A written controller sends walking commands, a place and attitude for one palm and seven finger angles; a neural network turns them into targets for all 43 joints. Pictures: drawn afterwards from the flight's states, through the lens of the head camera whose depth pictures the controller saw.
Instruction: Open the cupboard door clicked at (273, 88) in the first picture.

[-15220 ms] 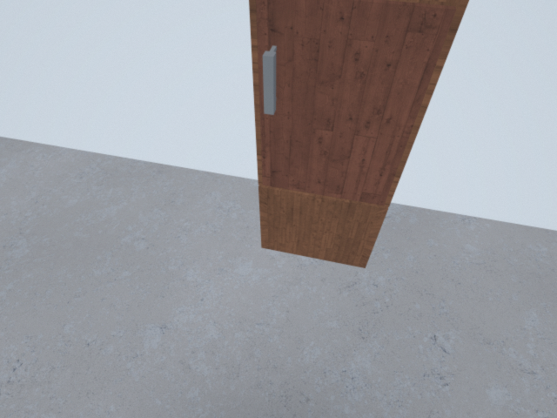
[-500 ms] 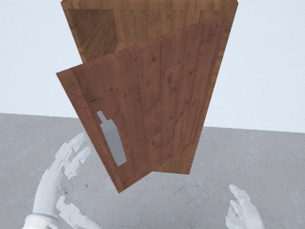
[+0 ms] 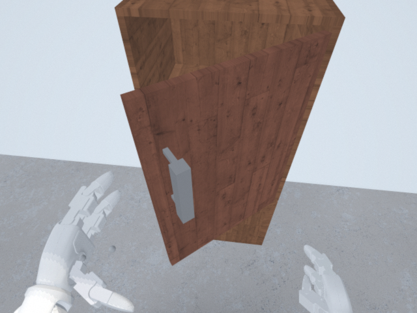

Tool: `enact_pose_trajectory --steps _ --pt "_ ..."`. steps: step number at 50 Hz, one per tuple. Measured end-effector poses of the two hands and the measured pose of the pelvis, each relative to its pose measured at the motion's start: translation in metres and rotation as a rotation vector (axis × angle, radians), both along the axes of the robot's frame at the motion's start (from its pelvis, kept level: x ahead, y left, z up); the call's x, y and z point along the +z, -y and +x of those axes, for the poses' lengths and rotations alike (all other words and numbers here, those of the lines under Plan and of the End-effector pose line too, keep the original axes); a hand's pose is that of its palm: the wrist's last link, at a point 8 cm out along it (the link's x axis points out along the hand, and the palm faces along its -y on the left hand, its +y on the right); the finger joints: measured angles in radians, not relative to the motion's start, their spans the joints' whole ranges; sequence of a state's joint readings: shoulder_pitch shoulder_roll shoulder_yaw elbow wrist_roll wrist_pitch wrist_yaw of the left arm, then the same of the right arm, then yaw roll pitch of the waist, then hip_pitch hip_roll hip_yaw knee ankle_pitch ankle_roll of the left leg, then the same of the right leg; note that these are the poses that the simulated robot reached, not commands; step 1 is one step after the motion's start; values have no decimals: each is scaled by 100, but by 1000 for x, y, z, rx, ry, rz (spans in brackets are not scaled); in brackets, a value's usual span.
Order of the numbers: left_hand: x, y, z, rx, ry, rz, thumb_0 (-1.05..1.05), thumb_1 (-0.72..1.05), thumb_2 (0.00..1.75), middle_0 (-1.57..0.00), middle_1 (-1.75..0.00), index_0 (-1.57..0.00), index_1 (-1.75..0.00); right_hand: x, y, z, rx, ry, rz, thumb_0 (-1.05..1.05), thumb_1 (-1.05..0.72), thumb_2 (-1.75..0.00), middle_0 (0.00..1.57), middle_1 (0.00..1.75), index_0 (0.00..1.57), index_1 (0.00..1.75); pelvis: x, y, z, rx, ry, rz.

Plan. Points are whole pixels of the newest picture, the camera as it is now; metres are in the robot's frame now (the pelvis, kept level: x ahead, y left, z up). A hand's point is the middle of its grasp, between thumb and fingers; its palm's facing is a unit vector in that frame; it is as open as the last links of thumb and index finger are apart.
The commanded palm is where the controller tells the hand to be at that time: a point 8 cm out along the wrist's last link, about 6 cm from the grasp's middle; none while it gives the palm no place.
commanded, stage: draw the hand back to the body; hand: left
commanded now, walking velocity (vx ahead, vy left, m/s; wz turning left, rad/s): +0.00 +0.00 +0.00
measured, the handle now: (177, 185) +0.32 +0.09 +0.10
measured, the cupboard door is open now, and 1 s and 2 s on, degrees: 40 40 40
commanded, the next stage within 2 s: step back with the hand held close in 1.34 s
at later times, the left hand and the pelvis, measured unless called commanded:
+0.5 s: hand (73, 227) +0.20 +0.22 +0.15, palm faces +0.29 -0.90 -0.33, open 14.5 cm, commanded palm +0.15 +0.26 +0.17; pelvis +0.01 +0.00 +0.03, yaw -1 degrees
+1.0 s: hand (50, 188) +0.23 +0.24 +0.20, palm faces +0.43 -0.80 -0.41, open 8.7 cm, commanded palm +0.18 +0.28 +0.21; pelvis +0.03 -0.02 +0.04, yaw -2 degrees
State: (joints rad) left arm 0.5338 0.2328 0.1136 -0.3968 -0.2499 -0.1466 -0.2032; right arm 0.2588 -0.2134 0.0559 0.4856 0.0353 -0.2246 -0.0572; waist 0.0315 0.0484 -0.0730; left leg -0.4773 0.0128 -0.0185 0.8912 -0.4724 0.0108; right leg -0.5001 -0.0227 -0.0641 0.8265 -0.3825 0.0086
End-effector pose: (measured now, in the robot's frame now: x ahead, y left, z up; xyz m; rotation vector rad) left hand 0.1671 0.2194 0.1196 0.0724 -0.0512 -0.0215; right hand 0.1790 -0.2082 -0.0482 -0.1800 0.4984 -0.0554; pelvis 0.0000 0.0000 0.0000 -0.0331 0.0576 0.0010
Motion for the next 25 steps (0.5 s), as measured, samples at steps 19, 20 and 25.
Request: enact_pose_trajectory --steps 19,20,25 --pt "37 -36 -4 210 -7 195 -2 -37 36 -16 -30 -16 -30 16 -2 3 3 -7 -44 1 -90 -89 20 30 20 30 18 -4 7 -5 61 -1" --pt "39 -37 -4 240 -6 210 -2 -34 37 -16 -30 -16 -30 17 -1 3 1 -13 -46 1 -90 -89 20 30 20 30 20 -4 7 -5 66 -1" --pt "46 -39 -2 320 -9 262 -1 -19 43 -16 -30 -16 -30 16 3 5 -2 -59 -55 1 -90 -89 20 30 20 30 27 -3 12 -9 82 7"
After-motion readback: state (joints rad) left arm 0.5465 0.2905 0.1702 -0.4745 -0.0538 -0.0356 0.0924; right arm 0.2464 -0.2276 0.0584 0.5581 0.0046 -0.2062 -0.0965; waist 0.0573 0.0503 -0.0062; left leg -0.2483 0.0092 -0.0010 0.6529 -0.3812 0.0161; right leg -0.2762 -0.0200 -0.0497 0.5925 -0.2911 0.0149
